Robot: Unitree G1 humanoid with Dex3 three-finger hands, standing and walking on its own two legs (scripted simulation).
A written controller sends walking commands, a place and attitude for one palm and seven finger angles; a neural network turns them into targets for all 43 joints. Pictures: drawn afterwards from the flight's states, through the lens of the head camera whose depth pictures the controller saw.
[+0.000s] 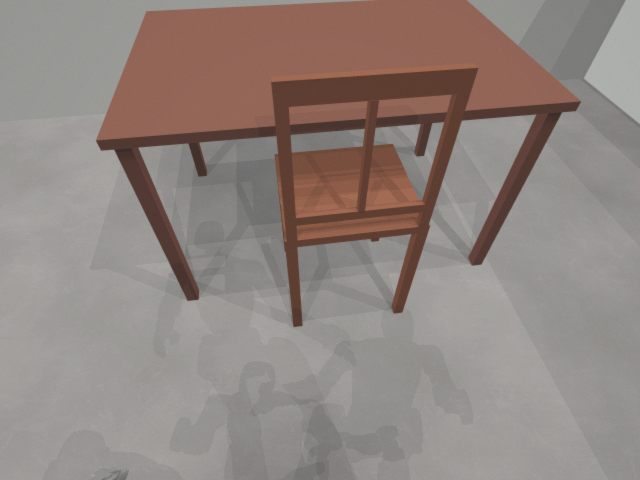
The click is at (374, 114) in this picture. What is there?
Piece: chair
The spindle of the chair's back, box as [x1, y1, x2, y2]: [357, 100, 378, 211]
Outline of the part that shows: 378,100 368,101 367,103 357,199 358,211 364,210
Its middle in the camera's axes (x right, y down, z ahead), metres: +0.10 -0.17 +0.86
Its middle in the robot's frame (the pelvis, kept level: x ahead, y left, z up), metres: +0.76 -0.06 -0.06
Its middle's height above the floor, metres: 0.71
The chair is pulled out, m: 0.00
